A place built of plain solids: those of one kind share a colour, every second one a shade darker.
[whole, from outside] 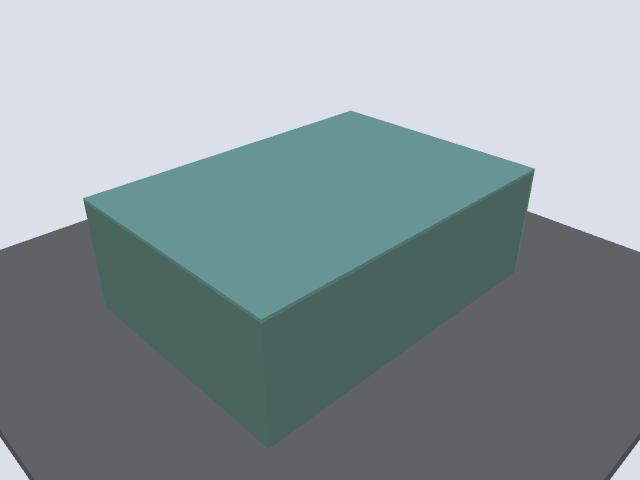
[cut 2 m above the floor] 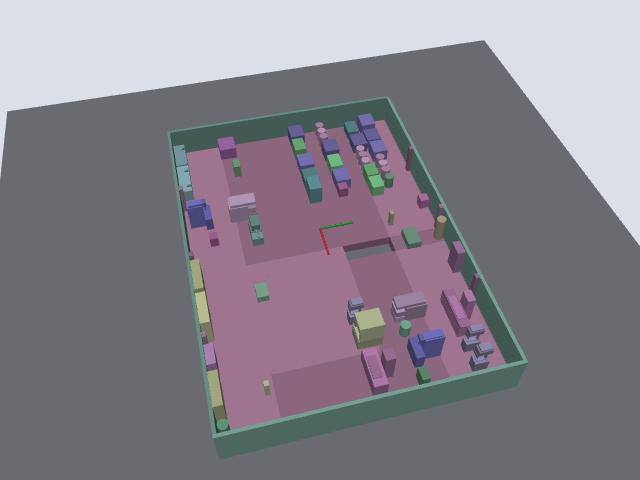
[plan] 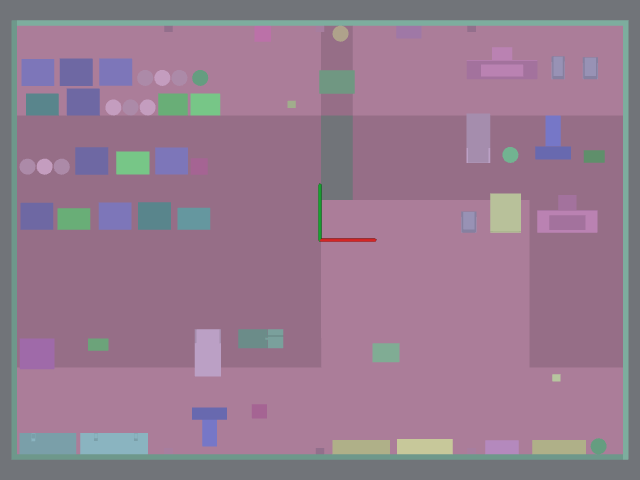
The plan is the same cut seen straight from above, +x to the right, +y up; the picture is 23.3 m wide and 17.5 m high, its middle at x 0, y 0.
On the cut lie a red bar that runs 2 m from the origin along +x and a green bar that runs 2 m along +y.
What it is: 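A machine and fitters' shop under lamps; one hall, a truck gangway, bays of machines, benches and stores, erecting floors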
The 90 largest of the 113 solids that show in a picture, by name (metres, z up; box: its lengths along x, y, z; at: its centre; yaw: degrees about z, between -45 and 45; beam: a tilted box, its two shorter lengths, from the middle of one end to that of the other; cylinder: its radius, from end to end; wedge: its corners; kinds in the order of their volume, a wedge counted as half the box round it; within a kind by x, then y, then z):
{
 "floor_1": {"box": [11.09, 15.63, 0.69], "at": [-5.5, 0.0, 0.29]},
 "floor_2": {"box": [14.73, 1.08, 0.69], "at": [-3.69, -4.11, 0.29]},
 "floor_3": {"box": [22.1, 3.16, 0.69], "at": [0.0, -6.23, 0.29]},
 "floor_4": {"box": [22.1, 5.03, 0.69], "at": [0.0, -1.06, 0.29]},
 "floor_5": {"box": [22.1, 3.28, 0.69], "at": [0.0, 6.18, 0.29]},
 "floor_6": {"box": [1.16, 9.27, 0.69], "at": [0.62, -3.18, 0.29]},
 "floor_7": {"box": [1.16, 3.28, 0.69], "at": [0.62, 6.18, 0.29]},
 "floor_8": {"box": [2.48, 15.63, 0.69], "at": [2.44, 0.0, 0.29]},
 "floor_9": {"box": [3.98, 1.1, 0.69], "at": [5.66, -4.11, 0.29]},
 "floor_10": {"box": [3.96, 11.38, 0.69], "at": [5.66, 2.12, 0.29]},
 "floor_11": {"box": [9.85, 3.08, 0.69], "at": [6.12, 3.0, 0.29]},
 "floor_12": {"box": [3.41, 15.63, 0.69], "at": [9.35, 0.0, 0.29]},
 "wall_1": {"box": [0.2, 16.03, 7.56], "at": [-11.15, 0.0, 3.73]},
 "wall_2": {"box": [22.1, 0.2, 7.56], "at": [0.0, -7.91, 3.73]},
 "wall_3": {"box": [22.1, 0.2, 7.56], "at": [0.0, 7.91, 3.73]},
 "wall_4": {"box": [0.2, 16.03, 7.56], "at": [11.15, 0.0, 3.73]},
 "roof_1": {"box": [22.5, 16.03, 0.2], "at": [0.0, 0.0, 7.61]},
 "stillage_1": {"box": [1.2, 0.98, 0.95], "at": [-10.33, 0.87, 1.12]},
 "stillage_2": {"box": [1.2, 0.98, 0.96], "at": [-10.29, 6.11, 1.12]},
 "stillage_3": {"box": [1.2, 1.0, 0.74], "at": [-8.89, 6.12, 1.01]},
 "stillage_4": {"box": [1.2, 0.99, 0.72], "at": [-8.63, 5.03, 1.0]},
 "stillage_5": {"box": [1.2, 1.0, 0.91], "at": [-8.32, 2.88, 1.09]},
 "stillage_6": {"box": [1.2, 1.0, 0.77], "at": [-7.47, 0.87, 1.03]},
 "stillage_7": {"box": [1.2, 1.0, 0.86], "at": [-7.45, 6.12, 1.07]},
 "stillage_8": {"box": [1.2, 0.99, 0.8], "at": [-5.41, 2.88, 1.04]},
 "shelving_1": {"box": [2.1, 0.52, 2.31], "at": [1.51, -7.55, 1.8]},
 "shelving_2": {"box": [2.03, 0.56, 2.4], "at": [3.83, -7.53, 1.84]},
 "shelving_3": {"box": [1.97, 0.52, 2.25], "at": [8.72, -7.55, 1.77]},
 "grinder_1": {"box": [2.58, 0.68, 0.12], "at": [6.64, 6.2, 1.54]},
 "grinder_2": {"box": [2.58, 0.7, 0.84], "at": [6.64, 6.21, 1.06]},
 "grinder_3": {"box": [0.74, 0.47, 1.91], "at": [6.64, 6.8, 1.6]},
 "grinder_4": {"box": [2.21, 0.8, 0.12], "at": [9.02, 0.67, 1.5]},
 "grinder_5": {"box": [2.21, 0.83, 0.8], "at": [9.02, 0.68, 1.04]},
 "grinder_6": {"box": [0.66, 0.55, 1.93], "at": [9.02, 1.37, 1.6]},
 "shaper_1": {"box": [0.96, 1.21, 1.26], "at": [-4.09, -4.37, 1.27]},
 "shaper_2": {"box": [0.84, 1.63, 0.22], "at": [-4.09, -4.06, 2.01]},
 "shaper_3": {"box": [0.87, 0.54, 0.5], "at": [5.77, 3.08, 0.89]},
 "shaper_4": {"box": [0.75, 1.7, 0.22], "at": [5.77, 3.66, 2.0]},
 "shaper_5": {"box": [0.87, 1.26, 1.25], "at": [5.77, 3.98, 1.26]},
 "mill_1": {"box": [0.54, 0.97, 1.83], "at": [-4.03, -7.04, 1.55]},
 "mill_2": {"box": [1.27, 0.45, 0.94], "at": [-4.03, -6.33, 1.11]},
 "mill_3": {"box": [1.31, 0.48, 1.0], "at": [8.5, 3.17, 1.14]},
 "mill_4": {"box": [0.56, 1.12, 1.92], "at": [8.5, 3.98, 1.6]},
 "swarfbin_1": {"box": [1.2, 0.78, 0.9], "at": [-8.97, 0.77, 1.09]},
 "swarfbin_2": {"box": [1.22, 0.84, 0.84], "at": [-6.82, 2.8, 1.06]},
 "swarfbin_3": {"box": [1.07, 0.81, 0.82], "at": [-5.36, 4.94, 1.05]},
 "swarfbin_4": {"box": [1.08, 0.81, 0.82], "at": [-4.18, 4.94, 1.05]},
 "bench_1": {"box": [2.07, 0.77, 0.86], "at": [-9.92, -7.42, 1.07]},
 "bench_2": {"box": [2.47, 0.78, 0.89], "at": [-7.51, -7.42, 1.09]},
 "pier_1": {"box": [0.32, 0.23, 6.87], "at": [-5.52, -7.7, 4.08]},
 "pier_2": {"box": [0.32, 0.23, 6.87], "at": [-5.52, 7.7, 4.08]},
 "pier_3": {"box": [0.32, 0.23, 6.87], "at": [0.0, -7.7, 4.08]},
 "pier_4": {"box": [0.32, 0.23, 6.87], "at": [0.0, 7.7, 4.08]},
 "pier_5": {"box": [0.32, 0.23, 6.87], "at": [5.53, -7.7, 4.08]},
 "pier_6": {"box": [0.32, 0.23, 6.87], "at": [5.53, 7.7, 4.08]},
 "pallet_1": {"box": [1.2, 0.8, 0.68], "at": [-10.12, 4.94, 0.98]},
 "pallet_2": {"box": [1.2, 1.0, 0.71], "at": [-6.03, 0.87, 0.99]},
 "pallet_3": {"box": [1.2, 0.8, 1.32], "at": [-4.6, 0.77, 1.3]},
 "press_1": {"box": [1.12, 1.43, 0.78], "at": [6.77, 0.98, 1.03]},
 "press_2": {"box": [1.12, 1.38, 0.6], "at": [6.77, 1.0, 2.45]},
 "press_3": {"box": [0.2, 1.33, 0.73], "at": [7.23, 1.03, 1.78]},
 "drums_1": {"cylinder": 0.29, "from": [-10.66, 2.67, 0.64], "to": [-10.66, 2.67, 1.52]},
 "drums_2": {"cylinder": 0.29, "from": [-10.04, 2.67, 0.64], "to": [-10.04, 2.67, 1.52]},
 "drums_3": {"cylinder": 0.29, "from": [-9.42, 2.67, 0.64], "to": [-9.42, 2.67, 1.52]},
 "drums_4": {"cylinder": 0.29, "from": [-7.53, 4.83, 0.64], "to": [-7.53, 4.83, 1.52]},
 "drums_5": {"cylinder": 0.29, "from": [-6.91, 4.83, 0.64], "to": [-6.91, 4.83, 1.52]},
 "drums_6": {"cylinder": 0.29, "from": [-6.37, 5.91, 0.64], "to": [-6.37, 5.91, 1.52]},
 "drums_7": {"cylinder": 0.29, "from": [-6.28, 4.83, 0.64], "to": [-6.28, 4.83, 1.52]},
 "drums_8": {"cylinder": 0.29, "from": [-5.75, 5.91, 0.64], "to": [-5.75, 5.91, 1.52]},
 "drums_9": {"cylinder": 0.29, "from": [-5.12, 5.91, 0.64], "to": [-5.12, 5.91, 1.52]},
 "cabinet_1": {"box": [0.92, 0.47, 1.87], "at": [3.24, 7.58, 1.57]},
 "cabinet_2": {"box": [1.22, 0.51, 1.79], "at": [6.64, -7.56, 1.53]},
 "plate_1": {"box": [1.27, 1.12, 0.88], "at": [-10.32, -4.15, 1.08]},
 "saw_1": {"box": [0.93, 0.53, 0.46], "at": [-2.46, -3.6, 1.55]},
 "saw_2": {"box": [1.09, 0.7, 0.68], "at": [-2.44, -3.6, 0.98]},
 "saw_3": {"box": [0.56, 0.7, 0.62], "at": [-1.62, -3.6, 0.95]},
 "drill_1": {"box": [0.56, 0.77, 0.74], "at": [5.43, 0.65, 1.01]},
 "drill_2": {"box": [0.48, 0.85, 0.74], "at": [8.68, 6.28, 1.01]},
 "drill_3": {"box": [0.55, 0.81, 0.74], "at": [9.86, 6.26, 1.01]},
 "platestack_1": {"box": [1.29, 0.86, 0.48], "at": [0.62, 5.76, 0.88]},
 "platestack_2": {"box": [0.99, 0.69, 0.47], "at": [2.4, -4.11, 0.88]},
 "binsmall_1": {"box": [0.62, 0.6, 0.73], "at": [-4.4, 2.68, 1.0]},
 "binsmall_2": {"box": [0.56, 0.53, 0.71], "at": [-2.21, -6.25, 0.99]},
 "binsmall_3": {"box": [0.6, 0.58, 0.73], "at": [-2.09, 7.52, 1.0]},
 "drum_1": {"cylinder": 0.29, "from": [-4.37, 5.91, 0.64], "to": [-4.37, 5.91, 1.52]},
 "drum_2": {"cylinder": 0.29, "from": [6.94, 3.1, 0.64], "to": [6.94, 3.1, 1.52]},
 "drum_3": {"cylinder": 0.29, "from": [10.16, -7.52, 0.64], "to": [10.16, -7.52, 1.52]},
 "trolley_1": {"box": [0.75, 0.45, 0.93], "at": [-8.09, -3.81, 1.11]},
 "trolley_2": {"box": [0.77, 0.46, 0.94], "at": [10.0, 3.04, 1.11]},
 "receiver_1": {"cylinder": 0.29, "from": [0.75, 7.52, 0.64], "to": [0.75, 7.52, 2.28]}
}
